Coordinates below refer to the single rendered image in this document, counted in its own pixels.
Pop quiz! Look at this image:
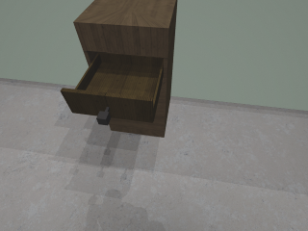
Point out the drawer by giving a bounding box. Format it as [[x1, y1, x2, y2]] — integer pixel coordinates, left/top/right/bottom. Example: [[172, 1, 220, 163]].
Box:
[[60, 52, 164, 123]]

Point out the handle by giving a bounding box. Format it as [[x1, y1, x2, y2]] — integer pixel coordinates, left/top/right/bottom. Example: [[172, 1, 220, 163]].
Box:
[[96, 107, 111, 126]]

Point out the cabinet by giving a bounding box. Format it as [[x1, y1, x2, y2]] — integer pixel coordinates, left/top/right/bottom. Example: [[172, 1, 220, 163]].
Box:
[[73, 0, 178, 138]]

